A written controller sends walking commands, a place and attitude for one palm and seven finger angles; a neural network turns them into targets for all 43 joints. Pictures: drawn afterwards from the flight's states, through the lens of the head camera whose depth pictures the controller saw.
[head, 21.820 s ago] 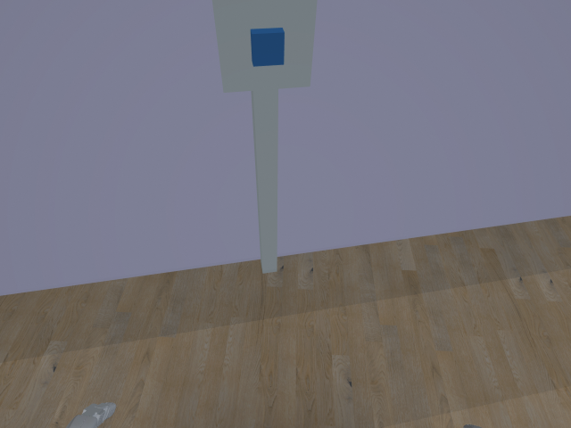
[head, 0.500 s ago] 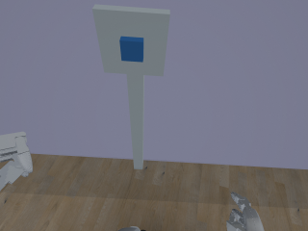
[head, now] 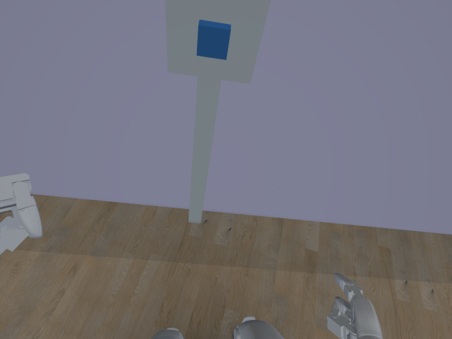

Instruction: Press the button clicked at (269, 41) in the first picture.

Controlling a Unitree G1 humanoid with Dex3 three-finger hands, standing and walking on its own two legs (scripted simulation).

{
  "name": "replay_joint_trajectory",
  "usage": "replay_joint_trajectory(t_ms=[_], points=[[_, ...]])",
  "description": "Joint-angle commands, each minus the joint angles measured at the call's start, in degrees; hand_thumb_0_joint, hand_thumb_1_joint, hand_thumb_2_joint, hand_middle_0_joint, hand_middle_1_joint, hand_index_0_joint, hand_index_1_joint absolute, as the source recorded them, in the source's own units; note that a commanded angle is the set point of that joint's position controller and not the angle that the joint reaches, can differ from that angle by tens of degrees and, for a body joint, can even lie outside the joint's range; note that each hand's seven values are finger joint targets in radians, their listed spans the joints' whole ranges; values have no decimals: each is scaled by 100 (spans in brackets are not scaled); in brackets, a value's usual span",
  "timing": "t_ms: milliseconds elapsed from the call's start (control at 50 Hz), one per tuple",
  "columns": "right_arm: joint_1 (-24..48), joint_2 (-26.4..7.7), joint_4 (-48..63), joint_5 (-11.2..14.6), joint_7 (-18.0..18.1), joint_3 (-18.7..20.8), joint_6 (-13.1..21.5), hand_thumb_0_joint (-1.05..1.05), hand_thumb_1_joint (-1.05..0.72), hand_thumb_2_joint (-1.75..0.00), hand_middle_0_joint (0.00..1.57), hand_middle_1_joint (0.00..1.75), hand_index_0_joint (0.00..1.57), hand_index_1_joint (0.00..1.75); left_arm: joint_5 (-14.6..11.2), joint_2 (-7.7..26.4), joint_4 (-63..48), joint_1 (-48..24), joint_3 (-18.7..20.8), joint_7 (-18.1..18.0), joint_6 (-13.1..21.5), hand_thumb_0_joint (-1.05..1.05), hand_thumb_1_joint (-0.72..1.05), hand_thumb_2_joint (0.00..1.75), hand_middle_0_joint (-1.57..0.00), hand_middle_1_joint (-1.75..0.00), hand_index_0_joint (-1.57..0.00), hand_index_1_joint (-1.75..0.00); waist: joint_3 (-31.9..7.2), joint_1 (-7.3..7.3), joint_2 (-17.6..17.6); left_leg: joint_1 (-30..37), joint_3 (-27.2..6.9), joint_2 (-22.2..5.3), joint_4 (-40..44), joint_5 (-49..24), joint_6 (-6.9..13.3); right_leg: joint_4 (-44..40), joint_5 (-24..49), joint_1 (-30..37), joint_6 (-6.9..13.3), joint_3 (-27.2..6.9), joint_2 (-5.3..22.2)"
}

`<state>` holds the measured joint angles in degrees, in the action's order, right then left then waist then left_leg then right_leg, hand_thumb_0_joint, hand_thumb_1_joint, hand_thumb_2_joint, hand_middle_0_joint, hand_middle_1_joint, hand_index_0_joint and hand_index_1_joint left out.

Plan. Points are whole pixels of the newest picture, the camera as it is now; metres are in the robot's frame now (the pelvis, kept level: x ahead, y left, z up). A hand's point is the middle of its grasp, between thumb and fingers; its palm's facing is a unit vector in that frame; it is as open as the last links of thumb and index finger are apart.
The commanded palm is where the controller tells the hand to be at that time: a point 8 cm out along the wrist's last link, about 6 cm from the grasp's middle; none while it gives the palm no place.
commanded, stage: stop stepping back and stand still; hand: left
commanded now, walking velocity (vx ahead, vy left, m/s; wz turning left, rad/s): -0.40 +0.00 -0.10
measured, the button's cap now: (213, 39) +0.64 +0.08 +0.18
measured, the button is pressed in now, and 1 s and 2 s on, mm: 0 0 0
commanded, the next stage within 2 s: let the arm hang, fingers relaxed in 0.80 s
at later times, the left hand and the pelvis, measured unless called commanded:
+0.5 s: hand out of the picture +0.11 +0.22 +0.18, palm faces +0.35 -0.86 -0.38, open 3.1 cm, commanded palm +0.06 +0.26 +0.19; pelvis -0.09 +0.00 +0.01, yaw -4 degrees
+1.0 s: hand (47, 333) +0.12 +0.24 +0.03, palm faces +0.19 -0.87 -0.45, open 3.0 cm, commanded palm none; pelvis -0.10 +0.01 +0.00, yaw -1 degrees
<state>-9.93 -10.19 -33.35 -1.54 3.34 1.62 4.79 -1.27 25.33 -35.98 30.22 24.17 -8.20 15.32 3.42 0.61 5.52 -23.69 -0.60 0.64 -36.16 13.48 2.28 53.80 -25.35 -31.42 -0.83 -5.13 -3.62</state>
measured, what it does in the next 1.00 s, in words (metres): steps on the spot: right foot, then left foot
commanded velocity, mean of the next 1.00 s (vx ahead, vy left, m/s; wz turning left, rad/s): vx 0.10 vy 0.01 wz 0.00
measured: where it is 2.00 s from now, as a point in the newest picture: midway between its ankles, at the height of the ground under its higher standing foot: outside the picture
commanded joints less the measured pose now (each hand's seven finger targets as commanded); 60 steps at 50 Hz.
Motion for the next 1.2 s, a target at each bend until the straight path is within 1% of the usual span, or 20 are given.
replay_joint_trajectory(t_ms=[0,60,180,220,280,340,440,500,560,640,700,720,860,880,900,960,1000,1060,1120,1180], points=[[-17,-868,695,81,-121,335,542,0,-90,-90,20,30,20,30,-193,636,-1842,464,506,-32,370,0,90,90,-130,-150,-130,-150,-1705,-48,-1453,1687,-1082,-1881,1139,-3948,737,723,-263,101,-87,108,71],[122,-865,707,111,-212,319,581,0,-90,-90,20,30,20,30,-204,578,-1922,613,376,18,231,0,90,90,-130,-150,-130,-150,-1479,-36,-1739,1490,-844,-1716,1534,-3147,521,8,-101,499,-139,565,38],[223,-789,868,112,-70,136,492,0,-90,-90,20,30,20,30,-242,744,-1377,1033,621,-87,-16,0,90,90,-130,-150,-130,-150,-883,-28,-2032,155,-594,-1037,2671,2210,77,-2697,-95,2449,80,1291,-108],[215,-732,880,118,-40,125,396,0,-90,-90,20,30,20,30,-229,820,-1271,1070,638,-54,-50,0,90,90,-130,-150,-130,-150,-908,-38,-1414,190,26,-476,2003,1823,-226,-3697,134,2738,255,1113,147],[227,-694,709,48,-23,37,239,0,-90,-90,20,30,20,30,-357,1180,-1380,696,896,-131,22,0,90,90,-130,-150,-130,-150,-884,-84,234,288,44,-106,-1301,491,-295,-4619,405,1243,1148,-1055,2282],[209,-818,597,219,51,150,304,0,-90,-90,20,30,20,30,-238,554,-691,571,393,-84,-63,0,90,90,-130,-150,-130,-150,-562,24,487,-526,-219,-293,-1559,442,-260,-4154,365,1659,1024,-680,1981],[168,-845,478,151,216,103,497,0,-90,-90,20,30,20,30,-27,388,-412,59,3,-185,-12,0,90,90,-130,-150,-130,-150,-149,14,-304,995,293,-171,1153,476,53,-3556,-226,1240,647,-114,1386],[125,-1094,677,164,247,158,568,0,-90,-90,20,30,20,30,3,520,-985,-338,32,-200,115,0,90,90,-130,-150,-130,-150,-325,-2,-1522,1508,-1391,-1174,1692,106,527,-2007,651,918,171,489,481],[126,-870,568,92,196,64,636,0,-90,-90,20,30,20,30,21,825,-1353,-219,328,-165,168,0,90,90,-130,-150,-130,-150,-512,-21,-1948,1373,-1698,-1423,2075,-103,656,-1511,-87,1022,65,721,382],[187,-862,619,149,49,46,629,0,-90,-90,20,30,20,30,-3,566,-1005,596,330,-157,111,0,90,90,-130,-150,-130,-150,-572,-104,-1255,287,-568,-883,1320,126,278,-2971,898,2459,152,606,453],[195,-807,675,184,-17,183,426,0,-90,-90,20,30,20,30,-92,577,-538,754,419,-135,69,0,90,90,-130,-150,-130,-150,-247,-76,551,-684,138,-31,-1077,1100,-153,-4329,-810,2013,992,-2003,1966],[197,-858,648,190,-22,227,366,0,-90,-90,20,30,20,30,-103,492,-452,601,362,-129,91,0,90,90,-130,-150,-130,-150,-53,-67,500,-935,4,-104,-1911,1142,-181,-4450,-603,1876,1169,-2075,2190],[336,-736,610,145,108,48,409,0,-90,-90,20,30,20,30,-39,358,-607,121,102,-175,153,0,90,90,-130,-150,-130,-150,-517,3,-247,1331,285,-176,1084,-320,-56,-3279,1336,1600,557,-22,1253],[-236,-1577,-809,62,-558,277,478,0,-90,-90,20,30,20,30,512,-546,3978,-392,-1762,634,-988,0,90,90,-130,-150,-130,-150,-411,407,-1154,1234,-814,-833,163,-2307,139,-1332,2324,369,209,758,1198],[-406,-1318,-490,95,-492,246,76,0,-90,-90,20,30,20,30,321,-840,4057,-100,-1743,717,-1402,0,90,90,-126,-146,-126,-146,-723,194,-1832,1007,-1440,-1436,739,-2972,597,-573,430,498,-42,702,623],[-268,-1264,-224,-138,-339,150,-62,0,-90,-90,20,30,20,30,339,-904,4272,-755,-1894,721,-1506,0,90,90,-115,-134,-115,-134,-879,200,-695,778,-2348,-1781,1113,-3360,1123,730,-1052,140,-61,211,417],[-331,-1312,-287,-196,-279,147,-125,0,-90,-90,20,30,20,30,316,-880,4981,-1087,-1958,732,-1481,0,90,90,-108,-126,-108,-126,-1210,107,-204,1632,-1909,-1684,748,-4782,1181,277,-880,228,-39,258,426],[122,-1284,-495,-48,-230,107,-284,0,-90,-90,20,30,20,30,285,-604,6276,-785,-1961,722,-1488,0,90,90,-97,-114,-97,-114,-1446,-317,-560,1013,-890,-1050,487,-3213,556,-1870,860,1980,-23,372,398],[-18,-646,-700,75,-285,59,-459,0,-90,-90,20,30,20,30,308,94,7179,-986,-1995,734,-1412,0,90,90,-86,-102,-86,-102,-763,-116,40,-77,-31,109,-592,1525,-247,-3562,2371,2071,906,-2124,2306],[-263,-634,-1225,17,-264,153,-571,0,-90,-90,20,30,20,30,298,-362,7722,-1542,-1995,694,-1390,0,90,90,-75,-90,-75,-90,-228,58,-106,304,-125,-65,-892,1073,-179,-3522,2439,1627,1072,-1455,1731]])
